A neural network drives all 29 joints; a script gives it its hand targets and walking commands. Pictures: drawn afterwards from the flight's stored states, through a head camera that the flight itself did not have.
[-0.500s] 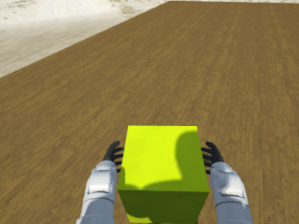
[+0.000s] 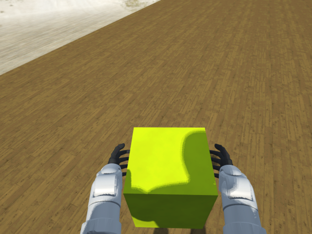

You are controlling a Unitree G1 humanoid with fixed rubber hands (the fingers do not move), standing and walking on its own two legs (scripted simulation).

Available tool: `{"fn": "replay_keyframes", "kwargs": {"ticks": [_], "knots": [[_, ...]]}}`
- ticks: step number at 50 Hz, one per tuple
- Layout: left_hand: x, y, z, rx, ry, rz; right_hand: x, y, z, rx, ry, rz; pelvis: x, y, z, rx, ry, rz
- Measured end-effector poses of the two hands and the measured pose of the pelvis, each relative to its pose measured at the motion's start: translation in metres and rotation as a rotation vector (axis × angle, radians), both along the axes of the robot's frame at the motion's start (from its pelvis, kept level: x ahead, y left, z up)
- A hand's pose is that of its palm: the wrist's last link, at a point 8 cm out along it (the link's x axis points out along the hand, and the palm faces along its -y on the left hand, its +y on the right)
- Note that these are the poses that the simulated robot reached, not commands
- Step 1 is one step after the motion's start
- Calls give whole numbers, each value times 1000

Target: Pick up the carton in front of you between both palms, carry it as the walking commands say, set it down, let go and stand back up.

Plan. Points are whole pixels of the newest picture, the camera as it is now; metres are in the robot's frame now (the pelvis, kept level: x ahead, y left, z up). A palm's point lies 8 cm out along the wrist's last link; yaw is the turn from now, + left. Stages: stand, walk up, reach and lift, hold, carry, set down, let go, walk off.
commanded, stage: set down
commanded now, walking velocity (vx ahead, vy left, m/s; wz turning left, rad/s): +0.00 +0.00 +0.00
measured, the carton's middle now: (168, 179) +0.32 +0.00 -0.04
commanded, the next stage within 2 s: none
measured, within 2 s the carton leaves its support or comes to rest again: neither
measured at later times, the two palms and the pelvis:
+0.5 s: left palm (129, 185) +0.36 +0.14 -0.15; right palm (213, 191) +0.34 -0.16 -0.15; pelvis -0.03 +0.03 -0.07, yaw +0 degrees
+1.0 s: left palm (137, 186) +0.43 +0.13 -0.28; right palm (207, 196) +0.39 -0.16 -0.28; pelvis -0.06 +0.01 -0.20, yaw +1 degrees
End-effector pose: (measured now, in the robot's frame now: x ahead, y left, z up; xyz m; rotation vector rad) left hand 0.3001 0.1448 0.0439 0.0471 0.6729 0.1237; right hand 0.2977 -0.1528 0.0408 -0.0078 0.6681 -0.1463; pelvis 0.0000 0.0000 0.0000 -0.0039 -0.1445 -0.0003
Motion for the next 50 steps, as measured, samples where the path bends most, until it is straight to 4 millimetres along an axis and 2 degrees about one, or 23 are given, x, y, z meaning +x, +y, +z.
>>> {"fn": "replay_keyframes", "kwargs": {"ticks": [5, 9, 13, 18, 21, 24, 31, 37, 50], "knots": [[17, 0, -16, -21, 16, 1, 12, 0, -17, 30, 15, -38, -2, 8, -4, -4, 39, -2], [33, -4, -39, -7, 24, -25, 23, -4, -40, 23, 24, -54, -7, 15, -10, -3, 105, -10], [46, -7, -75, 7, 28, -60, 29, -6, -75, -4, 30, -59, -14, 21, -18, 2, 206, -23], [52, -8, -134, 0, 29, -72, 31, -7, -132, -12, 31, -66, -24, 27, -33, 11, 358, -33], [54, -8, -167, -13, 24, -68, 33, -7, -164, -4, 25, -77, -29, 29, -46, 11, 454, -25], [61, -7, -191, -31, 2, -55, 41, -7, -187, 2, 2, -80, -32, 28, -62, 11, 545, -5], [82, -3, -219, -63, -38, -19, 68, -3, -213, 33, -40, -87, -39, 22, -99, 3, 700, 12], [99, -5, -245, -67, -9, -35, 80, -5, -237, 35, -13, -109, -47, 16, -128, -7, 777, 20], [133, -15, -327, -31, 15, -117, 91, -12, -325, 33, 11, -164, -62, 11, -200, -5, 916, 14]]}}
